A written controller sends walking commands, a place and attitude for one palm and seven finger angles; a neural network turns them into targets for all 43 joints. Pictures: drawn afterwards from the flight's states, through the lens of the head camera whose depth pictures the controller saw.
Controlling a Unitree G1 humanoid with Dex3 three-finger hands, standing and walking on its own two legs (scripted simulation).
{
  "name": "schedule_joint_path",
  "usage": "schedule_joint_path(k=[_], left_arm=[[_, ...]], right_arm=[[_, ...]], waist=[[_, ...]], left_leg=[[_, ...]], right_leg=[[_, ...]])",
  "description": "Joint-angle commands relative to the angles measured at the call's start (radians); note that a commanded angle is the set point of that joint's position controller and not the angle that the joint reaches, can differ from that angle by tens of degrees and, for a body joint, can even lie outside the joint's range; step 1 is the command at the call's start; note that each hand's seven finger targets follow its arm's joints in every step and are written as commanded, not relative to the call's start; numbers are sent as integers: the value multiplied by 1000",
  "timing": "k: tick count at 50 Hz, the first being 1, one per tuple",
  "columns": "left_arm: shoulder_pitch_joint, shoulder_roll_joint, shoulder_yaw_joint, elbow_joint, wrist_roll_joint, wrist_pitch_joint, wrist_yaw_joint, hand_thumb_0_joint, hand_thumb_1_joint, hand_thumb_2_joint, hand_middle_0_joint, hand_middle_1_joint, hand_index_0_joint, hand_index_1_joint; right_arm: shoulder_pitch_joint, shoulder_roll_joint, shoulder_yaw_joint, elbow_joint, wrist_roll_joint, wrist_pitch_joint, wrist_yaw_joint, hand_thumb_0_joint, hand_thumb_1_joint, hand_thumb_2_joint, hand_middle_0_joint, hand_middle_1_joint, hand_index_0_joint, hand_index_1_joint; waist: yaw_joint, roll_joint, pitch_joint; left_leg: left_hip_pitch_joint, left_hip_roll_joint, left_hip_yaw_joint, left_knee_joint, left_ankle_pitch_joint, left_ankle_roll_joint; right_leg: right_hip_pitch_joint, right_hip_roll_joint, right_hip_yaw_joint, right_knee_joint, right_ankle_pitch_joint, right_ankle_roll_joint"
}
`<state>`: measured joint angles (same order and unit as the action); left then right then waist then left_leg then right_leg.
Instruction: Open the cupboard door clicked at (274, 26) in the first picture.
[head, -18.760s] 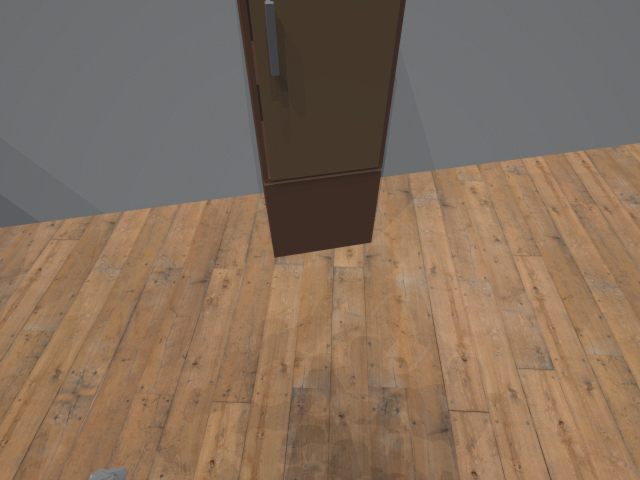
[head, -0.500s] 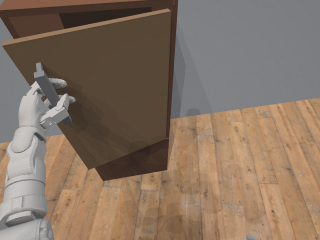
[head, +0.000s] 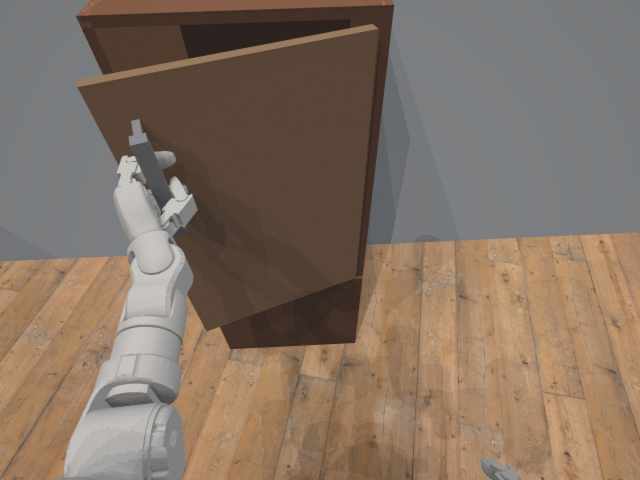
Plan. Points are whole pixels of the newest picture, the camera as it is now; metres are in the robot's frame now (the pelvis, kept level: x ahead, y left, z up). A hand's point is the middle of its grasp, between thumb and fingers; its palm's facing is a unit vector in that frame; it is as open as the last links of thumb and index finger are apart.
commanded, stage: pull the door open along its arc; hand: left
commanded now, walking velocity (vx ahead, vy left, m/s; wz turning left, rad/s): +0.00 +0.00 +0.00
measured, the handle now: (159, 181) +0.47 +0.24 +0.13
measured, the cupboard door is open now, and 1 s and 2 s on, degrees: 20 44 46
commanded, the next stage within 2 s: open thumb and fingers to let go in 0.60 s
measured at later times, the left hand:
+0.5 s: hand (240, 269) +0.32 +0.10 +0.13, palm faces +0.36 -0.93 +0.06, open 6.2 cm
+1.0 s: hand (246, 262) +0.33 +0.10 +0.13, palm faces +0.46 -0.89 -0.03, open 8.0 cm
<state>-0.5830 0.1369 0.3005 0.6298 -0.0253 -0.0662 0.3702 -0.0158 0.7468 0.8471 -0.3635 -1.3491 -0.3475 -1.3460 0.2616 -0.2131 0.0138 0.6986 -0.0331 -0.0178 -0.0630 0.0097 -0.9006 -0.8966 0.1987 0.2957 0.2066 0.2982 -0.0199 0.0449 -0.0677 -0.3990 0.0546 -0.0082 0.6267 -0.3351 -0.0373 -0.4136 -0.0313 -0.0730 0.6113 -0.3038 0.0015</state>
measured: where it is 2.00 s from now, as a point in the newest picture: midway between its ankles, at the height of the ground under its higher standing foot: outside the picture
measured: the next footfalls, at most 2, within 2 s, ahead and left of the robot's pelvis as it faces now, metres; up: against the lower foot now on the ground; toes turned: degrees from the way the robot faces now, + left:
none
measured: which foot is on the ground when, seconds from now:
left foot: down 0.00-1.00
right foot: down 0.00-1.00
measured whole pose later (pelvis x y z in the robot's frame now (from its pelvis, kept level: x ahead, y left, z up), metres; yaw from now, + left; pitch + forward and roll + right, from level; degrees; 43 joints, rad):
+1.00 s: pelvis +0.01 +0.00 +0.01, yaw +2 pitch -1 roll +0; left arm -0.11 -0.13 -0.15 -0.03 0.07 0.23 0.59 0.02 0.36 0.68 -0.36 -1.29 -0.36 -1.29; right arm 0.12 -0.15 0.03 0.67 -0.06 0.09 -0.03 0.01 -0.90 -0.90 0.20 0.30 0.21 0.30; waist 0.05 0.05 -0.02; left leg -0.21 0.04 -0.03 0.57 -0.33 -0.04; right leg -0.22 -0.04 -0.10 0.56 -0.31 0.00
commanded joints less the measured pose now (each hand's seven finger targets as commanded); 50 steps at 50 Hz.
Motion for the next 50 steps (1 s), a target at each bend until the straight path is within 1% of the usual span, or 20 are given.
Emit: schedule_joint_path(k=[1, 9, 11, 12, 14, 16, 18, 20, 22, 25, 27, 29, 31, 32, 35, 37, 41, 46, 47, 50], left_arm=[[-387, 160, -10, -232, 5, -109, -9, 0, 900, 900, -400, -1350, -400, -1350], [-160, 109, -30, -435, -35, -130, -42, 0, 900, 900, -400, -1350, -400, -1350], [-64, 57, -75, -512, -37, -113, -38, 0, 900, 900, -400, -1350, -400, -1350], [-19, 49, -84, -551, -38, -107, -30, 0, 900, 900, -400, -1350, -400, -1350], [79, -15, -124, -664, -46, -79, 2, 0, 900, 900, -400, -1350, -400, -1350], [182, -79, -184, -787, -31, -41, 44, 0, 900, 900, -400, -1350, -400, -1350], [318, -126, -232, -897, -12, 3, 86, 0, 900, 900, -400, -1350, -400, -1350], [424, -179, -306, -1018, 17, 53, 122, 0, 900, 900, -400, -1350, -400, -1350], [503, -175, -330, -1051, 51, 102, 158, 0, 900, 900, -400, -1350, -400, -1350], [610, -215, -395, -1146, 98, 162, 194, 0, 900, 900, -400, -1350, -400, -1350], [563, -265, -460, -1134, 127, 200, 224, 0, 900, 900, -400, -1350, -400, -1350], [491, -325, -506, -1114, 127, 234, 253, 0, 900, 900, -400, -1350, -400, -1350], [408, -375, -548, -1070, 131, 261, 274, 0, 900, 900, -400, -1350, -400, -1350], [355, -356, -536, -1050, 130, 268, 279, 0, 900, 900, -400, -1350, -400, -1350], [240, -324, -486, -981, 116, 276, 279, 0, 900, 900, -400, -1350, -400, -1350], [229, -324, -483, -947, 111, 273, 265, 0, 760, 840, -390, -1335, -390, -1335], [207, -334, -486, -917, 117, 261, 240, 0, 480, 720, -370, -1305, -370, -1305], [152, -312, -474, -892, 117, 234, 221, 0, 130, 570, -345, -1268, -345, -1268], [173, -312, -471, -878, 114, 230, 222, 0, 60, 540, -340, -1260, -340, -1260], [130, -311, -466, -869, 116, 212, 227, 0, -150, 450, -325, -1237, -325, -1237]], right_arm=[[-13, -121, -54, -115, 3, -43, -5, 0, -900, -900, 200, 300, 200, 300], [-33, -122, -69, -150, 18, -70, 10, 0, -900, -900, 200, 300, 200, 300], [-53, -117, -68, -162, 19, -79, 17, 0, -900, -900, 200, 300, 200, 300], [-65, -115, -67, -171, 20, -83, 21, 0, -900, -900, 200, 300, 200, 300], [-103, -104, -64, -191, 18, -89, 29, 0, -900, -900, 200, 300, 200, 300], [-137, -90, -61, -208, 11, -90, 37, 0, -900, -900, 200, 300, 200, 300], [-169, -80, -57, -226, 7, -85, 42, 0, -900, -900, 200, 300, 200, 300], [-200, -66, -49, -242, -1, -70, 48, 0, -900, -900, 200, 300, 200, 300], [-223, -61, -46, -244, -11, -50, 49, 0, -900, -900, 200, 300, 200, 300], [-256, -36, -37, -260, -22, -8, 59, 0, -900, -900, 200, 300, 200, 300], [-273, -28, -32, -251, -27, 18, 67, 0, -900, -900, 200, 300, 200, 300], [-309, -24, -24, -237, -25, 42, 78, 0, -900, -900, 200, 300, 200, 300], [-318, -24, -21, -221, -23, 50, 85, 0, -900, -900, 200, 300, 200, 300], [-319, -24, -21, -209, -21, 54, 81, 0, -900, -900, 200, 300, 200, 300], [-333, -20, -16, -195, -23, 65, 56, 0, -900, -900, 200, 300, 200, 300], [-325, -16, -15, -193, -21, 68, 46, 0, -900, -900, 200, 300, 200, 300], [-312, -15, -15, -201, -23, 69, 36, 0, -900, -900, 200, 300, 200, 300], [-301, -20, -16, -199, -21, 60, 25, 0, -900, -900, 200, 300, 200, 300], [-297, -19, -19, -200, -21, 55, 22, 0, -900, -900, 200, 300, 200, 300], [-295, -22, -20, -194, -21, 43, 17, 0, -900, -900, 200, 300, 200, 300]], waist=[[-3, -60, -318], [49, -50, -328], [57, -37, -307], [65, -69, -302], [82, -46, -281], [88, -29, -265], [96, -72, -234], [95, -49, -200], [92, -115, -148], [105, -96, -144], [86, -117, -125], [77, -34, -105], [61, -41, -125], [51, -73, -113], [56, -78, -132], [56, -130, -142], [56, -111, -168], [51, -107, -165], [57, -136, -166], [57, -117, -174]], left_leg=[[72, -58, 46, -65, 272, 48], [121, -48, 68, -100, 341, 47], [140, -46, 74, -109, 357, 45], [141, -42, 67, -117, 360, 43], [160, -41, 73, -129, 369, 40], [185, -39, 73, -134, 388, 35], [198, -34, 67, -142, 393, 34], [212, -35, 66, -143, 388, 31], [205, -33, 54, -141, 358, 32], [220, -39, 57, -123, 386, 30], [229, -39, 45, -101, 397, 32], [236, -43, 37, -89, 400, 28], [245, -43, 25, -74, 403, 27], [242, -42, 18, -69, 392, 28], [240, -58, 17, -72, 358, 30], [238, -57, 11, -76, 356, 33], [242, -59, 15, -79, 379, 35], [236, -56, 15, -90, 341, 37], [231, -55, 10, -92, 338, 38], [232, -58, 14, -101, 315, 39]], right_leg=[[218, 29, 33, -73, 347, -13], [285, 36, 24, -83, 405, -19], [290, 37, 19, -88, 410, -21], [303, 36, 15, -94, 397, -22], [310, 32, 12, -100, 390, -22], [318, 30, 5, -101, 388, -23], [330, 28, -2, -111, 379, -23], [325, 25, -7, -114, 371, -25], [324, 22, -5, -138, 337, -25], [336, 20, 0, -132, 381, -35], [317, 19, 2, -133, 403, -36], [281, 21, -8, -117, 400, -42], [259, 23, -17, -99, 402, -42], [250, 23, -14, -107, 390, -40], [247, 16, -6, -112, 357, -36], [260, 14, -4, -124, 353, -32], [275, 10, -2, -109, 390, -33], [274, 5, 7, -130, 334, -33], [281, 6, 6, -136, 324, -32], [275, 4, 8, -141, 284, -33]])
